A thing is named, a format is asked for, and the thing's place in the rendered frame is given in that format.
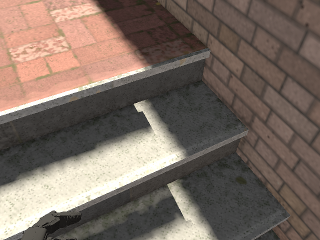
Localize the left robot hand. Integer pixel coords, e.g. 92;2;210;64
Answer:
21;210;82;240

